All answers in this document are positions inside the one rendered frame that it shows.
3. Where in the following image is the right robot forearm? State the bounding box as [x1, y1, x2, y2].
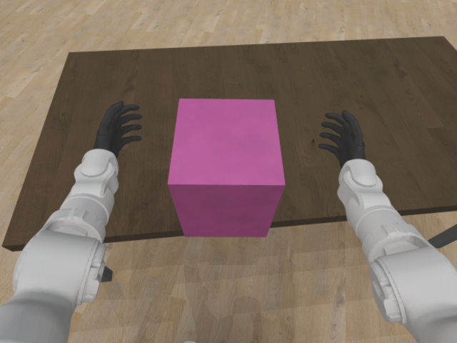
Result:
[337, 159, 457, 279]

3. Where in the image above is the right robot hand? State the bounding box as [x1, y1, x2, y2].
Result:
[318, 110, 366, 169]

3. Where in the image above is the left robot forearm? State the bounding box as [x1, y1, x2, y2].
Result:
[13, 149, 119, 294]

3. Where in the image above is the carton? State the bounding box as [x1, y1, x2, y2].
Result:
[168, 99, 285, 237]

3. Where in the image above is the table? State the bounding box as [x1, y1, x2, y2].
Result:
[2, 36, 457, 282]

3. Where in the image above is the left robot upper arm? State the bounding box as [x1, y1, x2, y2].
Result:
[0, 230, 106, 343]

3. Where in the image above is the right robot upper arm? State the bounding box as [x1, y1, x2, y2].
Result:
[368, 247, 457, 343]

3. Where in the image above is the left robot hand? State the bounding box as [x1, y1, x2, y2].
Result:
[93, 101, 142, 159]

